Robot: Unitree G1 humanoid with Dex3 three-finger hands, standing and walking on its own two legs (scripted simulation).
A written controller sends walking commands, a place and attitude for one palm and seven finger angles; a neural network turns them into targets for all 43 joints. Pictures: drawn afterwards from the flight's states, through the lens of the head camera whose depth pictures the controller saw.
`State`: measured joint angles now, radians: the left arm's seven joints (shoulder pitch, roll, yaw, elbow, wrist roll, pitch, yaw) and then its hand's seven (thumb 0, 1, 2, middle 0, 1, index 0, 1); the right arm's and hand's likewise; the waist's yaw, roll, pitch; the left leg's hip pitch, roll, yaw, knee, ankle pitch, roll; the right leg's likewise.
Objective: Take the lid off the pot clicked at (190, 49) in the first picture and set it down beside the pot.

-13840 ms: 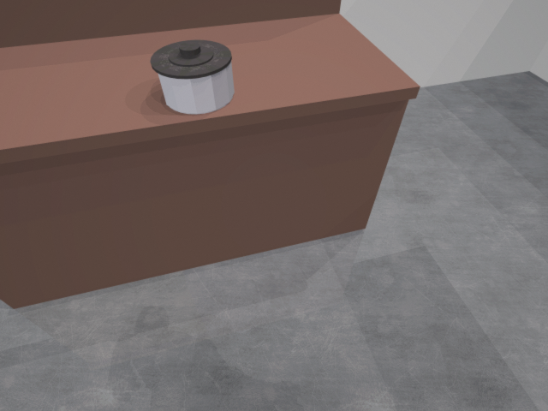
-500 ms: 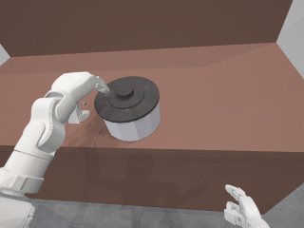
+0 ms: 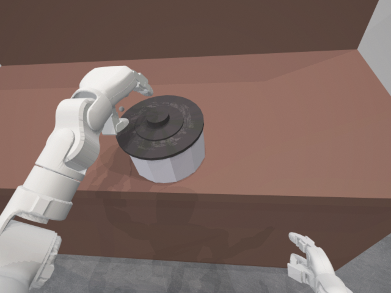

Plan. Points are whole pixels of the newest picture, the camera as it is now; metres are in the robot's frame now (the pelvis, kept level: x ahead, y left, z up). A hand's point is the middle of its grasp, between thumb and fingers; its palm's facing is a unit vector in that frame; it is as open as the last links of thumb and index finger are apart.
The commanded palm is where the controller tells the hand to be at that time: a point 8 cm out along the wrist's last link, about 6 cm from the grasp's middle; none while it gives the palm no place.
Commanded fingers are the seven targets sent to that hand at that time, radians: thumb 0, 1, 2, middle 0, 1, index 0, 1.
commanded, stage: move the open hand above the knob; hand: left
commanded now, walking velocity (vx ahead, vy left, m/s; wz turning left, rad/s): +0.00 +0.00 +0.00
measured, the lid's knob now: (157, 116) +0.47 +0.12 +0.11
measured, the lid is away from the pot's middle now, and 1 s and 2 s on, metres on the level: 0.00 0.00 0.00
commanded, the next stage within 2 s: lower the open fingers around the knob in 1.08 s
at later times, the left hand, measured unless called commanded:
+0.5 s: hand (152, 103) +0.43 +0.11 +0.18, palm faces -0.17 -0.03 -0.99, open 9.9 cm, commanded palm +0.41 +0.13 +0.24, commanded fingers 0.00 -0.32 1.55 -0.86 -0.08 -0.86 -0.08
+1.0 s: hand (144, 102) +0.43 +0.13 +0.18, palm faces -0.17 -0.04 -0.98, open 9.9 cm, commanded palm +0.41 +0.13 +0.24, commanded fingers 0.00 -0.32 1.55 -0.86 -0.08 -0.86 -0.08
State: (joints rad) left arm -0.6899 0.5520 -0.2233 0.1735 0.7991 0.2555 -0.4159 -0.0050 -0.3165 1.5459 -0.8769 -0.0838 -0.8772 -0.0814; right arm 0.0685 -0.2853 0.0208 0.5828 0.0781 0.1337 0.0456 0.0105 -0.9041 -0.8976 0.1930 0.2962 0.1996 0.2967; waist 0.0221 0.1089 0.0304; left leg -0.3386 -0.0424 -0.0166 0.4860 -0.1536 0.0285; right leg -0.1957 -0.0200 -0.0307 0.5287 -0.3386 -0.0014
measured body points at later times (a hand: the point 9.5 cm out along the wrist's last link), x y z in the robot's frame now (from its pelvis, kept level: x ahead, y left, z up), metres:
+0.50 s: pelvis +0.00 +0.01 +0.00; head +0.01 -0.04 +0.45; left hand +0.43 +0.11 +0.24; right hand +0.15 -0.23 -0.13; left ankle +0.06 +0.10 -0.73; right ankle -0.04 -0.12 -0.73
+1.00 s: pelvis +0.00 -0.01 +0.00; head +0.01 -0.06 +0.45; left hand +0.43 +0.13 +0.24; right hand +0.19 -0.23 -0.11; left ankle +0.06 +0.10 -0.73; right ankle -0.04 -0.12 -0.73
